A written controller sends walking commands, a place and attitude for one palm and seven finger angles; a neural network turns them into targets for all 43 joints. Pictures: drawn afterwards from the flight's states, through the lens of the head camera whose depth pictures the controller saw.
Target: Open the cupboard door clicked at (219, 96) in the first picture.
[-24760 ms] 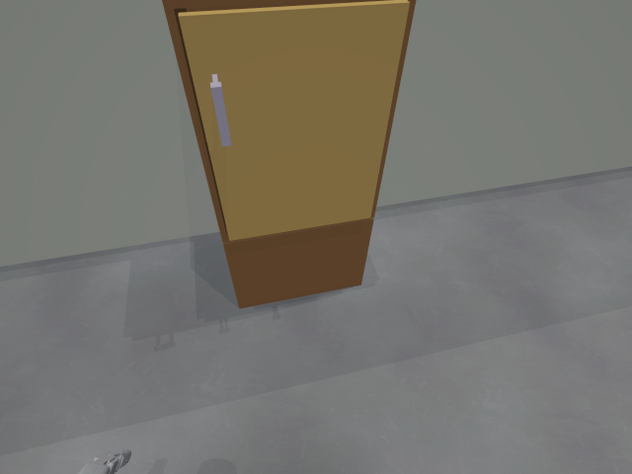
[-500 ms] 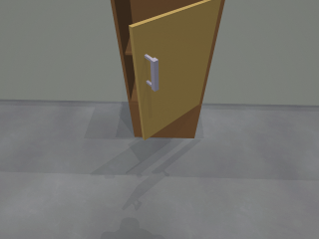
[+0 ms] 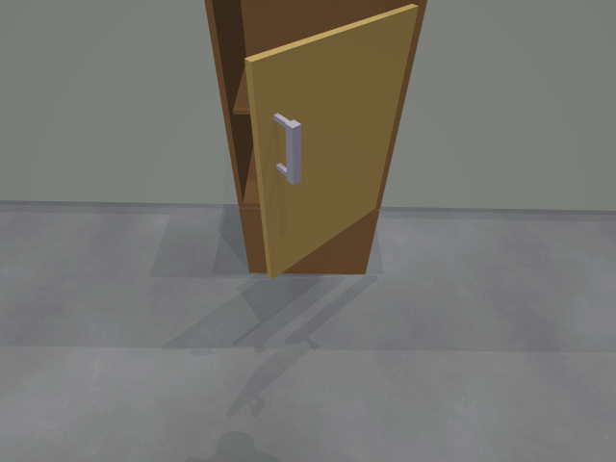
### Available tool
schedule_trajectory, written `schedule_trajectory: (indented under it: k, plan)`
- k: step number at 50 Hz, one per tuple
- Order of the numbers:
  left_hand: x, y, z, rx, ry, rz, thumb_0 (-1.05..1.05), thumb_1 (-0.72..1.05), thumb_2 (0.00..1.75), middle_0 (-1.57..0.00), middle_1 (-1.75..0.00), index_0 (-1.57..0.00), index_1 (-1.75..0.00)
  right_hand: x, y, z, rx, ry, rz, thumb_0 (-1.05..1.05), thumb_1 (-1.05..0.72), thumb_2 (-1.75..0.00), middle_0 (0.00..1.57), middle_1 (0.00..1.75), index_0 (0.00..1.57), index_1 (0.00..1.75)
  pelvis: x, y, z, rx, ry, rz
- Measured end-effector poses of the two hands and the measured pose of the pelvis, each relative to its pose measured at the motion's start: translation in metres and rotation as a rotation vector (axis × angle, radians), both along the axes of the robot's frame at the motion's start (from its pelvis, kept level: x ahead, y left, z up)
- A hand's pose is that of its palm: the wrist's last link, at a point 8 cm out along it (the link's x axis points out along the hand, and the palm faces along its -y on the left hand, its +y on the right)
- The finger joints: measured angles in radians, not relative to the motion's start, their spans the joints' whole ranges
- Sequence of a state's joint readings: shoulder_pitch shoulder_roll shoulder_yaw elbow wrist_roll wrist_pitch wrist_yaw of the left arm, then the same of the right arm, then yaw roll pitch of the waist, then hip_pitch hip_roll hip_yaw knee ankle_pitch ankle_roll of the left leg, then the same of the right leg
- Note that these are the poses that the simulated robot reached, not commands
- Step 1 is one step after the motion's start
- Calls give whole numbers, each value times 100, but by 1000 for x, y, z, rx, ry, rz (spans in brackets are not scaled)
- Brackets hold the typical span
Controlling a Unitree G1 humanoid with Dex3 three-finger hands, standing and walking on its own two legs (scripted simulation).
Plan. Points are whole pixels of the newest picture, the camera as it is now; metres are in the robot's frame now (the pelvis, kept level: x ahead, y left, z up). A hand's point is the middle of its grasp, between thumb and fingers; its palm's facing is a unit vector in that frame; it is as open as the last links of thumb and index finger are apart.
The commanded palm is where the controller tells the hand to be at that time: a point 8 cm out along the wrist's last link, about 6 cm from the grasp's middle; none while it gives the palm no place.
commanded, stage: let the arm hang, fingers relaxed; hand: left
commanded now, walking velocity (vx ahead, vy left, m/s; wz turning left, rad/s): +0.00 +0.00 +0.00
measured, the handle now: (286, 149) +0.64 +0.08 +0.05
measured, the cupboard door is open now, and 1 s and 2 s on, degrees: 42 42 42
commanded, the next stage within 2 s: look to check the result in 0.02 s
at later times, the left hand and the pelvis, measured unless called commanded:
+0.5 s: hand out of the picture +0.00 +0.17 -0.17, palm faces +0.04 -0.98 -0.19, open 7.3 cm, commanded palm none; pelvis +0.02 +0.00 +0.00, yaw +0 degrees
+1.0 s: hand out of the picture +0.05 +0.17 -0.18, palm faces -0.04 -0.98 -0.20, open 7.3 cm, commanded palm none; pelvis +0.02 -0.01 -0.01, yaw -6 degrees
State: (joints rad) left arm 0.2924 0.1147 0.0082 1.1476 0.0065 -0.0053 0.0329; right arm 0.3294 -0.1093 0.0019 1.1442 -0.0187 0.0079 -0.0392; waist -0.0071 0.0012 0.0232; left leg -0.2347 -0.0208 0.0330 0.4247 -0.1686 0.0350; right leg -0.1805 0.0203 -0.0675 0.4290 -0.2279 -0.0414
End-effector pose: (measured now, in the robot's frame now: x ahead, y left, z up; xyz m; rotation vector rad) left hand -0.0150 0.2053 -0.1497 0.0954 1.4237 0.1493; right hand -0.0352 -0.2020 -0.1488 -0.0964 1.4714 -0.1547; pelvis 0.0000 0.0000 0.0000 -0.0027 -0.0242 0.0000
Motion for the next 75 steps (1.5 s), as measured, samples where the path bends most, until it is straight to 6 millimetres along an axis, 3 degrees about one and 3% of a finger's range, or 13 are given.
schedule_trajectory:
  k: [10, 20, 37, 46, 55, 60, 64, 75]
  plan:
    - [-5, 7, 4, 26, 25, 10, 0, 92, 90, -20, -30, -20, -30, 24, -1, -2, 5, -36, 15, 0, -91, -90, 20, 30, 20, 30, 7, 0, 1, 1, -2, -1]
    - [3, 10, 7, 39, 28, 8, 0, 91, 90, -20, -30, -20, -30, 35, -10, -1, -7, -34, 26, 0, -92, -90, 20, 30, 20, 30, 14, -2, 2, 3, -1, 0]
    - [35, 8, 8, 46, -23, -17, 0, 91, 90, -20, -30, -20, -30, 53, -27, 2, -32, -50, 33, 0, -91, -90, 20, 30, 20, 30, 23, -10, 3, 6, -2, -6]
    - [46, 11, 2, 44, 8, -56, 0, 91, 90, -20, -30, -20, -30, 54, -32, -2, -51, -73, -51, 0, -91, -90, 20, 30, 20, 30, 21, -11, -4, 1, 8, -75]
    - [90, 21, 2, 75, -34, -154, 0, 91, 90, -20, -30, -20, -30, 42, -47, -5, -92, -112, -130, 0, -91, -90, 20, 30, 20, 30, 15, -11, -10, 25, 23, -173]
    - [129, 9, 16, 108, -115, -229, 0, 91, 90, -20, -30, -20, -30, 29, -63, -11, -80, -118, -166, 0, -91, -90, 20, 30, 20, 30, 11, -24, -9, 22, 21, -230]
    - [151, -9, 15, 140, -189, -296, 0, 91, 90, -20, -30, -20, -30, 22, -86, -25, -66, -136, -222, 0, -91, -90, 20, 30, 20, 30, 8, -44, -21, 31, 20, -279]
    - [154, -48, 20, 98, -143, -407, 0, 91, 90, -20, -30, -20, -30, 46, -130, 12, -139, -269, -323, 0, -91, -90, 20, 30, 20, 30, 6, -60, -2, 46, 32, -405]
